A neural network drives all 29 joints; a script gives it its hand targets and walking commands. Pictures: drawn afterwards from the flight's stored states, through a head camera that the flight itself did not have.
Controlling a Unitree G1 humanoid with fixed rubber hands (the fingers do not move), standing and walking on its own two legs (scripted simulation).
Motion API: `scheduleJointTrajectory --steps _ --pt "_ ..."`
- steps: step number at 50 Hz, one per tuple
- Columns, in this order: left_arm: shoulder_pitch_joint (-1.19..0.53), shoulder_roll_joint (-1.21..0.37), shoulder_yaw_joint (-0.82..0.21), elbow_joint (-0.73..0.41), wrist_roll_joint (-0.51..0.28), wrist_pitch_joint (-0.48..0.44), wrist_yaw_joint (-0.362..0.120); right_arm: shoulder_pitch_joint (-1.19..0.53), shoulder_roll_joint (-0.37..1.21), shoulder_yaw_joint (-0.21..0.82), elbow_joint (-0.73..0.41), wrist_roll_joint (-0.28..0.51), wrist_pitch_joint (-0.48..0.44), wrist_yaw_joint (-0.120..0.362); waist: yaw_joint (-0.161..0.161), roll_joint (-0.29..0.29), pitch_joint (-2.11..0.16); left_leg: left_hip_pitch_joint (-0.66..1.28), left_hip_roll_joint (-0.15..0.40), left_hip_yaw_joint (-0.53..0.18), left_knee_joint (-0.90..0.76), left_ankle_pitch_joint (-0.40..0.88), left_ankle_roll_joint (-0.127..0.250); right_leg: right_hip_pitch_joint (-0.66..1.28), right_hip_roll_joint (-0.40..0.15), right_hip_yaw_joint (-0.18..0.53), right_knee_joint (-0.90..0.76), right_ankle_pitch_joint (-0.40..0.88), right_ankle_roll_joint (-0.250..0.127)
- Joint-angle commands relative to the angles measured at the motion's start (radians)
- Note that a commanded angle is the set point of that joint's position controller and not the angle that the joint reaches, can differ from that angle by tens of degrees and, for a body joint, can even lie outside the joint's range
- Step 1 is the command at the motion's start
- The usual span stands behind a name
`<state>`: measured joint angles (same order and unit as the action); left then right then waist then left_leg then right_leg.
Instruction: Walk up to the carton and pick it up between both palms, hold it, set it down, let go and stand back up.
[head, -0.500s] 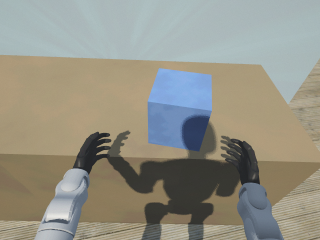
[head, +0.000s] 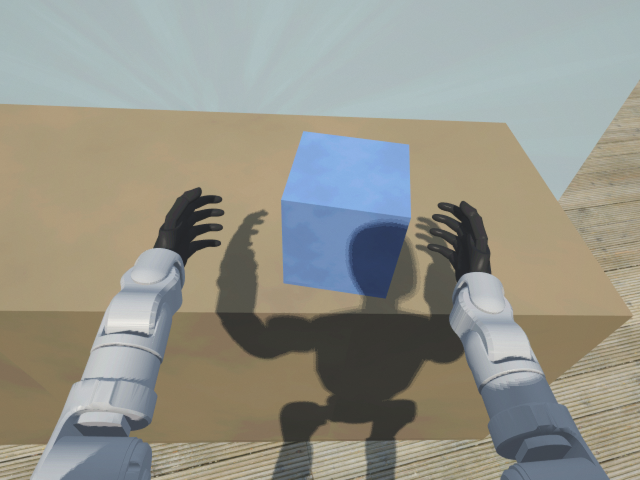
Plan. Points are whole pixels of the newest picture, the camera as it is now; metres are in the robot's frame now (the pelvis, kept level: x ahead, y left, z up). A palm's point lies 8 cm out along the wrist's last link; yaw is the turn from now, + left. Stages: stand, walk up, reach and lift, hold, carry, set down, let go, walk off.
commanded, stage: reach and lift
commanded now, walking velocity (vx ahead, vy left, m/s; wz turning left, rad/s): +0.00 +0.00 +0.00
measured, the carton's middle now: (344, 215) +0.52 -0.05 +0.02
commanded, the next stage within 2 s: none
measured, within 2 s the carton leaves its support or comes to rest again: neither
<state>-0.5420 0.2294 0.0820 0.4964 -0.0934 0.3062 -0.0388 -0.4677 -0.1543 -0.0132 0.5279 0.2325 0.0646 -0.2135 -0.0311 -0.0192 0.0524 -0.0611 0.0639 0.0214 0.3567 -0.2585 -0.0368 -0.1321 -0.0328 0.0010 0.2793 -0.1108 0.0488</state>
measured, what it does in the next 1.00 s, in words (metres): stands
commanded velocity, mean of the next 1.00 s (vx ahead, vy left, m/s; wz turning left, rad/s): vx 0.00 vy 0.00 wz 0.00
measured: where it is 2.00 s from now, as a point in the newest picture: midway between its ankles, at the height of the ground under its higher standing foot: outside the picture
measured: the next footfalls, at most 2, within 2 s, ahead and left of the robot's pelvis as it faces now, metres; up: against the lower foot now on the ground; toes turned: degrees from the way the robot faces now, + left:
none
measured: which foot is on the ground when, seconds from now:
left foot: down 0.00-1.00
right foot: down 0.00-1.00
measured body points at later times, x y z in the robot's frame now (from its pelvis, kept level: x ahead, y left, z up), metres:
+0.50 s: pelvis +0.00 +0.00 +0.00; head +0.02 +0.01 +0.45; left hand +0.46 +0.17 +0.15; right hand +0.44 -0.19 +0.15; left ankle -0.04 +0.14 -0.75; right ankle +0.03 -0.15 -0.75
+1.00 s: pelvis -0.01 -0.01 -0.01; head +0.03 +0.02 +0.44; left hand +0.50 +0.17 +0.22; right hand +0.46 -0.20 +0.20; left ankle -0.04 +0.14 -0.75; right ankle +0.03 -0.15 -0.75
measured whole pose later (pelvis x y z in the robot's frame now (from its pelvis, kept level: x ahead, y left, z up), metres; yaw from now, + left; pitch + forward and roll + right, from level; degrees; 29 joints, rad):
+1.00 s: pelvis -0.01 -0.01 -0.01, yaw +1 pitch +13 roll -1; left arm -1.41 0.38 -0.16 1.48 -0.33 0.12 0.03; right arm -1.25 -0.25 -0.03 1.25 0.34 0.15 -0.20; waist -0.11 -0.02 -0.17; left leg -0.42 0.07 -0.02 0.44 -0.24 -0.05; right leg -0.46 -0.02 -0.03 0.32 -0.08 0.03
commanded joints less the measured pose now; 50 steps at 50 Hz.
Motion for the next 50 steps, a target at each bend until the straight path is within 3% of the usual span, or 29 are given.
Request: scheduleJointTrajectory --steps 1,4,6,7,8,12,13,22,33,35,36,40,46,48,50 --pt "-0.343 0.1 0.021 -0.098 0.004 -0.017 0.011 -0.332 -0.099 -0.029 -0.084 0.007 -0.009 0.004 -0.007 0.057 -0.345 -0.111 -0.091 0.089 -0.031 0.305 -0.02 0.291 0.096 -0.047 0.05 0.266 -0.033" --pt "-0.417 0.106 0.01 -0.034 -0.006 -0.022 0.017 -0.401 -0.117 -0.03 -0.035 0.014 0.002 0.013 -0.017 0.06 -0.356 -0.121 -0.087 0.083 -0.028 0.29 -0.019 0.27 0.1 -0.052 0.05 0.241 -0.035" --pt "-0.474 0.116 0.014 0.025 -0.014 -0.024 0.02 -0.463 -0.12 -0.017 -0.008 0.026 0.011 0.011 -0.005 0.044 -0.363 -0.131 -0.089 0.082 -0.025 0.296 -0.014 0.262 0.097 -0.046 0.05 0.256 -0.036" --pt "-0.476 0.117 0.01 0.041 -0.015 -0.03 0.023 -0.466 -0.124 -0.028 0.016 0.025 0.012 0.011 -0.019 0.05 -0.38 -0.134 -0.089 0.08 -0.023 0.285 -0.015 0.26 0.097 -0.051 0.051 0.252 -0.035" --pt "-0.51 0.132 0.015 0.045 -0.018 -0.036 0.026 -0.493 -0.125 -0.017 0.024 0.033 0.014 0.011 -0.004 0.055 -0.395 -0.137 -0.091 0.082 -0.021 0.301 -0.017 0.27 0.098 -0.044 0.058 0.273 -0.036" --pt "-0.593 0.139 0.003 0.165 -0.03 -0.05 0.035 -0.576 -0.137 -0.011 0.12 0.048 0.023 0.012 -0.009 0.058 -0.407 -0.143 -0.087 0.076 -0.013 0.3 -0.019 0.24 0.101 -0.053 0.056 0.26 -0.04" --pt "-0.631 0.143 -0.006 0.186 -0.036 -0.056 0.036 -0.608 -0.141 -0.025 0.14 0.048 0.024 0.01 -0.021 0.056 -0.417 -0.149 -0.086 0.071 -0.011 0.289 -0.02 0.232 0.102 -0.054 0.055 0.254 -0.041" --pt "-0.785 0.178 -0.051 0.374 -0.079 -0.102 0.052 -0.773 -0.165 -0.009 0.276 0.073 0.021 -0.003 -0.038 0.05 -0.518 -0.15 -0.084 0.059 0.033 0.35 -0.028 0.197 0.103 -0.062 0.071 0.34 -0.04" --pt "-1.004 0.224 -0.135 0.629 -0.153 -0.166 0.071 -0.975 -0.192 -0.009 0.461 0.107 0.036 -0.007 -0.052 0.073 -0.595 -0.201 -0.076 0.043 0.067 0.328 -0.033 0.102 0.091 -0.059 0.092 0.326 -0.048" --pt "-1.047 0.235 -0.148 0.667 -0.165 -0.171 0.074 -1.015 -0.2 -0.006 0.472 0.11 0.039 -0.007 -0.058 0.067 -0.616 -0.207 -0.076 0.041 0.073 0.33 -0.032 0.088 0.087 -0.058 0.092 0.333 -0.049" --pt "-1.064 0.24 -0.149 0.676 -0.173 -0.182 0.073 -1.027 -0.19 0.003 0.474 0.112 0.039 -0.005 -0.043 0.062 -0.636 -0.226 -0.078 0.043 0.074 0.327 -0.028 0.096 0.085 -0.053 0.098 0.338 -0.047" --pt "-1.136 0.244 -0.197 0.755 -0.203 -0.188 0.075 -1.084 -0.209 -0.003 0.529 0.122 0.052 0.003 -0.069 0.08 -0.634 -0.218 -0.07 0.029 0.079 0.327 -0.032 0.039 0.08 -0.061 0.087 0.319 -0.054" --pt "-1.233 0.253 -0.223 0.838 -0.224 -0.205 0.072 -1.162 -0.231 -0.022 0.598 0.112 0.057 0.012 -0.074 0.091 -0.687 -0.234 -0.067 0.021 0.078 0.33 -0.035 0.014 0.073 -0.063 0.093 0.328 -0.057" --pt "-1.262 0.264 -0.229 0.886 -0.233 -0.21 0.066 -1.189 -0.22 -0.025 0.614 0.108 0.065 0.011 -0.078 0.068 -0.668 -0.275 -0.069 0.022 0.07 0.293 -0.022 0.012 0.064 -0.06 0.087 0.313 -0.055" --pt "-1.31 0.265 -0.247 0.887 -0.241 -0.219 0.071 -1.224 -0.224 -0.032 0.615 0.108 0.065 0.014 -0.084 0.093 -0.712 -0.274 -0.068 0.019 0.071 0.297 -0.026 0.006 0.059 -0.06 0.093 0.314 -0.057"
